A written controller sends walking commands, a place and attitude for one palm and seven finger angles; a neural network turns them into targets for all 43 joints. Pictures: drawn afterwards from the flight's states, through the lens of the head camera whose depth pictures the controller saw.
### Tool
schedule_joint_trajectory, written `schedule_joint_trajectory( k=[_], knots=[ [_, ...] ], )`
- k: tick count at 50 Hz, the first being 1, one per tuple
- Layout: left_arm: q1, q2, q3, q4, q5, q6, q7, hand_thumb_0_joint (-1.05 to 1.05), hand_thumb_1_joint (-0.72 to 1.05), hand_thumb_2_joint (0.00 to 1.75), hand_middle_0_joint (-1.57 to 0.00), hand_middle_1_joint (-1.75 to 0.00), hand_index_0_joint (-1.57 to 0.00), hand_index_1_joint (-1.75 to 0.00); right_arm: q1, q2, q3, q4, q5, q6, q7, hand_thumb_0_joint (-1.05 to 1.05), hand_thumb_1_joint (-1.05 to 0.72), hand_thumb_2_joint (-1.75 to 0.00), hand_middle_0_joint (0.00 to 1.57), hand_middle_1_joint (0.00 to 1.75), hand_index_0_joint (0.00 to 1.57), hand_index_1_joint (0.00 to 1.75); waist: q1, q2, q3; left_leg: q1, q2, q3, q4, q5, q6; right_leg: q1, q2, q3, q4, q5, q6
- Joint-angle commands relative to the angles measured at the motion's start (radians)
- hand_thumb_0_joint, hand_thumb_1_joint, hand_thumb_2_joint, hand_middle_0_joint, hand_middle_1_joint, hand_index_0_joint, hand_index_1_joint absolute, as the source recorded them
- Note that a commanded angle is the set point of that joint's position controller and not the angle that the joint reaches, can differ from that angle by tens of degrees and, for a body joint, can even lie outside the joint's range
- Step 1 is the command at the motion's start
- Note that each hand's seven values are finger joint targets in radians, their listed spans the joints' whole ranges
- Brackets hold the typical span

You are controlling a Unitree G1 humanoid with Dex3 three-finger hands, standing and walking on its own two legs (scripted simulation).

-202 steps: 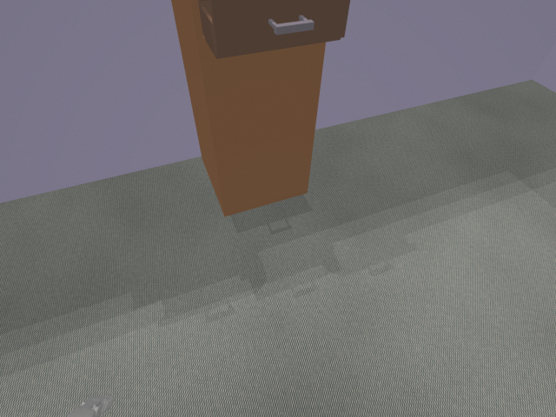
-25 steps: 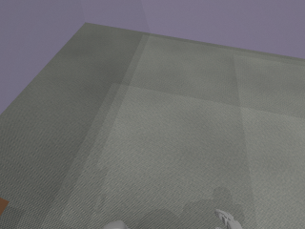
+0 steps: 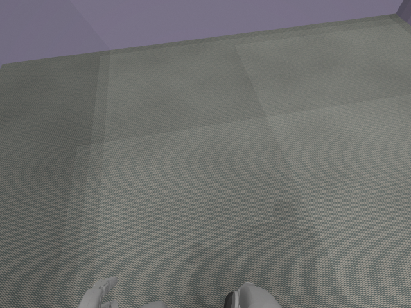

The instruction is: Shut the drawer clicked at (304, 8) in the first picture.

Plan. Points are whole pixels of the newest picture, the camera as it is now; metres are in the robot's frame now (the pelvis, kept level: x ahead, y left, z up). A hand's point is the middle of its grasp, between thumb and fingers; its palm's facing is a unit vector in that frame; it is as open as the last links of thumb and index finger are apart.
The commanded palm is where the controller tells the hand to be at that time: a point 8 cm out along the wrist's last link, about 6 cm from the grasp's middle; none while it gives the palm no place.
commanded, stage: turn to face it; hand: left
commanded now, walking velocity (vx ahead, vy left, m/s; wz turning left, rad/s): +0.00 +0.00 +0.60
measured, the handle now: out of the picture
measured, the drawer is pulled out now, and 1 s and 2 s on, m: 0.15 0.15 0.15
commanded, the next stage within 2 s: none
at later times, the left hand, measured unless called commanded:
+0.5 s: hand out of the picture +0.07 +0.24 -0.16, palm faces +0.27 -0.95 -0.18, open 7.3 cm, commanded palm none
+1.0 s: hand out of the picture +0.03 +0.18 -0.11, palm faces +0.50 -0.82 -0.27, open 7.3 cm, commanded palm none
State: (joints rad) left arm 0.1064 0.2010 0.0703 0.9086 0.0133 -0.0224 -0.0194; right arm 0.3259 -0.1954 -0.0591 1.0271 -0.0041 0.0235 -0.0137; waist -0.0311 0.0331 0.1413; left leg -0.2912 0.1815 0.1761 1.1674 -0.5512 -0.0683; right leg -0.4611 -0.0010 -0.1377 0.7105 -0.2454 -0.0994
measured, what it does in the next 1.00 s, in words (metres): steps on the spot, turning left: left foot, then right foot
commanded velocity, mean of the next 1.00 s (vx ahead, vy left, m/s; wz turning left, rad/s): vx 0.00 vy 0.00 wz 0.60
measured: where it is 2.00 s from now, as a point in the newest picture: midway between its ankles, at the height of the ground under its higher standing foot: outside the picture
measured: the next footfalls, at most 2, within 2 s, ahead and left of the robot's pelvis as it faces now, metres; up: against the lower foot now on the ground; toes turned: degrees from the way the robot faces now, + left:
left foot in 0.38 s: +0.07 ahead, +0.14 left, +0.00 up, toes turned +19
right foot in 0.86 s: +0.12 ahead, -0.11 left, +0.00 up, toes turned +23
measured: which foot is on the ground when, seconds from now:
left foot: up 0.00-0.36, down 0.38-0.86, up 0.88-1.00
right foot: down 0.00-0.38, up 0.40-0.84, down 0.86-1.00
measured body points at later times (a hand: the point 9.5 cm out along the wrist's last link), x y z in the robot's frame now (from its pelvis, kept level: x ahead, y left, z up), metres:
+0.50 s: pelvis +0.04 +0.04 +0.02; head +0.07 +0.07 +0.47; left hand +0.06 +0.29 -0.14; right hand +0.11 -0.19 -0.12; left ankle +0.03 +0.13 -0.71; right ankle +0.05 -0.09 -0.65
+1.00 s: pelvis +0.03 -0.04 +0.03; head +0.06 -0.06 +0.48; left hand +0.00 +0.22 -0.09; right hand +0.22 -0.25 -0.13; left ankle -0.02 +0.09 -0.62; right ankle +0.08 -0.13 -0.71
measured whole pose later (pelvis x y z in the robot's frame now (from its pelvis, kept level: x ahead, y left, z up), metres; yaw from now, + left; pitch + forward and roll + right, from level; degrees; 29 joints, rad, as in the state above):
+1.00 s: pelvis +0.03 -0.04 +0.03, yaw +30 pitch -1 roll +2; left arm 0.18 0.16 0.03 0.89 0.01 0.02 0.02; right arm 0.21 -0.28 -0.11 0.94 -0.02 0.08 0.02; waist -0.03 0.05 0.04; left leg -0.55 -0.02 -0.02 1.13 -0.38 -0.06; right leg -0.22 -0.07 -0.11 0.52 -0.29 -0.02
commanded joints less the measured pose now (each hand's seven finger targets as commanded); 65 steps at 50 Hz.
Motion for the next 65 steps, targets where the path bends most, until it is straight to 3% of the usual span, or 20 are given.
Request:
schedule_joint_trajectory(
  k=[1,3,5,12,17,18,19,20,25,35,39,41,42,43,44,46,49,59,63,65],
  knots=[
    [0.112,0.144,0.026,-0.028,-0.005,0.004,0.047,0.0,0.9,0.9,-0.2,-0.3,-0.2,-0.3,0.013,-0.066,-0.005,-0.088,-0.012,-0.018,-0.014,0.0,-0.9,-0.9,0.2,0.3,0.2,0.3,0.037,-0.122,-0.284,-0.211,-0.019,-0.162,0.196,0.132,0.01,0.324,-0.312,0.322,-0.344,0.546,-0.081],
    [0.035,0.109,0.008,-0.026,0.006,-0.004,0.053,0.0,0.9,0.9,-0.2,-0.3,-0.2,-0.3,0.101,-0.042,0.004,-0.042,-0.018,0.0,-0.011,0.0,-0.9,-0.9,0.2,0.3,0.2,0.3,-0.027,-0.095,-0.234,-0.12,-0.03,-0.168,0.09,0.189,0.015,0.167,-0.268,0.204,-0.385,0.409,-0.048],
    [0.012,0.089,-0.006,-0.023,0.009,-0.006,0.05,0.0,0.9,0.9,-0.2,-0.3,-0.2,-0.3,0.15,-0.018,0.013,-0.013,-0.018,0.012,-0.009,0.0,-0.9,-0.9,0.2,0.3,0.2,0.3,-0.047,-0.12,-0.216,-0.069,-0.045,-0.156,-0.03,0.213,0.018,0.106,-0.24,0.124,-0.419,0.254,-0.034],
    [0.08,0.108,0.013,0.005,0.013,0.019,0.053,0.0,0.9,0.9,-0.2,-0.3,-0.2,-0.3,-0.017,-0.019,0.003,-0.069,-0.011,0.008,0.006,0.0,-0.9,-0.9,0.2,0.3,0.2,0.3,0.041,-0.178,-0.111,-0.134,-0.07,-0.098,-0.278,0.114,0.019,0.194,-0.328,0.132,-0.439,0.096,-0.066],
    [0.092,0.115,0.027,0.0,0.002,0.029,0.055,0.0,0.9,0.9,-0.2,-0.3,-0.2,-0.3,0.035,-0.026,-0.004,-0.074,-0.014,-0.002,0.013,0.0,-0.9,-0.9,0.2,0.3,0.2,0.3,0.016,-0.075,-0.144,0.038,-0.083,-0.068,-0.606,0.292,0.032,0.166,-0.319,0.029,-0.243,0.116,0.02],
    [0.105,0.081,0.025,-0.007,-0.003,0.037,0.052,0.0,0.9,0.9,-0.2,-0.3,-0.2,-0.3,0.064,-0.072,-0.014,-0.073,-0.017,-0.008,0.016,0.0,-0.9,-0.9,0.2,0.3,0.2,0.3,0.006,0.1,-0.145,0.078,-0.003,-0.217,-0.748,0.387,0.069,0.094,-0.246,-0.021,-0.103,-0.001,0.075],
    [0.099,0.027,0.019,-0.042,-0.009,0.043,0.048,0.0,0.9,0.9,-0.2,-0.3,-0.2,-0.3,0.091,-0.162,-0.033,-0.088,-0.026,-0.014,0.01,0.0,-0.9,-0.9,0.2,0.3,0.2,0.3,-0.009,0.356,-0.125,0.1,0.21,-0.518,-0.87,0.612,0.181,-0.074,-0.11,-0.07,0.105,-0.263,0.155],
    [0.029,0.044,0.016,-0.073,0.002,0.046,0.048,0.0,0.9,0.9,-0.2,-0.3,-0.2,-0.3,0.098,-0.185,-0.041,-0.087,-0.032,-0.008,0.003,0.0,-0.9,-0.9,0.2,0.3,0.2,0.3,-0.035,0.286,-0.119,0.071,0.274,-0.574,-0.911,0.648,0.27,-0.101,-0.08,0.023,0.305,-0.367,0.154],
    [0.04,0.052,0.029,-0.04,0.004,0.037,0.033,0.0,0.9,0.9,-0.2,-0.3,-0.2,-0.3,-0.004,-0.139,-0.032,-0.109,-0.02,-0.035,-0.017,0.0,-0.9,-0.9,0.2,0.3,0.2,0.3,0.008,0.086,-0.225,0.212,0.098,-0.367,-0.804,0.836,0.219,-0.159,-0.089,0.124,0.44,-0.148,0.176],
    [0.0,0.072,0.025,-0.065,-0.008,0.053,0.04,0.0,0.9,0.9,-0.2,-0.3,-0.2,-0.3,-0.027,-0.198,-0.059,-0.12,-0.022,-0.011,-0.003,0.0,-0.9,-0.9,0.2,0.3,0.2,0.3,-0.018,0.131,-0.202,0.168,0.059,-0.474,-0.817,0.678,0.239,-0.028,-0.051,0.127,0.167,-0.195,0.198],
    [0.066,0.08,0.023,-0.063,-0.015,0.046,0.044,0.0,0.9,0.9,-0.2,-0.3,-0.2,-0.3,-0.092,-0.219,-0.07,-0.148,-0.024,0.001,0.004,0.0,-0.9,-0.9,0.2,0.3,0.2,0.3,0.012,0.16,-0.207,0.055,0.023,-0.527,-0.79,0.631,0.22,0.147,-0.012,0.117,-0.041,-0.161,0.177],
    [0.15,0.107,0.031,-0.045,-0.014,0.036,0.048,0.0,0.9,0.9,-0.2,-0.3,-0.2,-0.3,-0.134,-0.212,-0.073,-0.171,-0.015,0.006,0.009,0.0,-0.9,-0.9,0.2,0.3,0.2,0.3,0.057,0.1,-0.232,-0.066,-0.037,-0.506,-0.726,0.504,0.163,0.345,-0.021,0.106,-0.279,0.004,0.166],
    [0.188,0.172,0.045,-0.044,-0.001,0.027,0.054,0.0,0.9,0.9,-0.2,-0.3,-0.2,-0.3,-0.131,-0.162,-0.068,-0.183,-0.007,0.009,0.015,0.0,-0.9,-0.9,0.2,0.3,0.2,0.3,0.076,-0.054,-0.241,-0.217,-0.123,-0.421,-0.591,0.31,0.094,0.484,-0.172,0.232,-0.423,-0.036,0.123],
    [0.183,0.284,0.06,-0.063,0.017,0.02,0.06,0.0,0.9,0.9,-0.2,-0.3,-0.2,-0.3,-0.128,-0.092,-0.056,-0.216,-0.006,0.009,0.018,0.0,-0.9,-0.9,0.2,0.3,0.2,0.3,0.084,-0.372,-0.215,-0.398,-0.268,-0.224,-0.311,-0.001,0.009,0.503,-0.46,0.541,-0.498,-0.011,0.01],
    [0.148,0.273,0.048,-0.081,0.006,0.027,0.063,0.0,0.9,0.9,-0.2,-0.3,-0.2,-0.3,-0.161,-0.154,-0.068,-0.221,-0.02,0.011,0.017,0.0,-0.9,-0.9,0.2,0.3,0.2,0.3,0.078,-0.274,-0.188,-0.347,-0.204,-0.26,-0.128,-0.04,0.025,0.331,-0.519,0.508,-0.486,0.021,-0.044],
    [0.009,0.2,0.032,-0.11,0.005,0.023,0.059,0.0,0.9,0.9,-0.2,-0.3,-0.2,-0.3,-0.131,-0.146,-0.072,-0.179,-0.026,0.034,0.031,0.0,-0.9,-0.9,0.2,0.3,0.2,0.3,0.005,-0.23,-0.099,-0.314,-0.168,-0.256,0.029,0.103,0.018,0.182,-0.383,0.355,-0.499,-0.095,0.0],
    [0.012,0.144,0.011,-0.112,0.005,0.012,0.053,0.0,0.9,0.9,-0.2,-0.3,-0.2,-0.3,-0.102,-0.132,-0.063,-0.154,-0.023,0.036,0.043,0.0,-0.9,-0.9,0.2,0.3,0.2,0.3,-0.012,-0.203,-0.063,-0.323,-0.15,-0.196,0.077,0.217,-0.008,0.222,-0.294,0.154,-0.425,0.138,0.03],
    [0.178,0.214,0.029,-0.061,0.018,0.021,0.051,0.0,0.9,0.9,-0.2,-0.3,-0.2,-0.3,-0.27,-0.119,-0.033,-0.212,-0.011,0.029,0.046,0.0,-0.9,-0.9,0.2,0.3,0.2,0.3,0.084,-0.239,-0.142,-0.213,-0.132,-0.099,-0.297,0.106,-0.015,0.396,-0.38,0.079,-0.339,0.361,-0.023],
    [0.169,0.233,0.041,-0.05,0.017,0.029,0.046,0.0,0.9,0.9,-0.2,-0.3,-0.2,-0.3,-0.222,-0.12,-0.027,-0.21,-0.006,0.011,0.041,0.0,-0.9,-0.9,0.2,0.3,0.2,0.3,0.069,-0.256,-0.205,-0.069,-0.149,-0.056,-0.535,0.15,0.012,0.409,-0.39,0.026,-0.227,0.441,0.008],
    [0.163,0.217,0.041,-0.054,0.002,0.038,0.041,0.0,0.9,0.9,-0.2,-0.3,-0.2,-0.3,-0.115,-0.18,-0.043,-0.183,-0.01,-0.003,0.039,0.0,-0.9,-0.9,0.2,0.3,0.2,0.3,0.007,-0.129,-0.267,0.183,-0.123,-0.105,-0.775,0.413,0.04,0.274,-0.342,-0.052,-0.02,0.328,0.092]
  ],
)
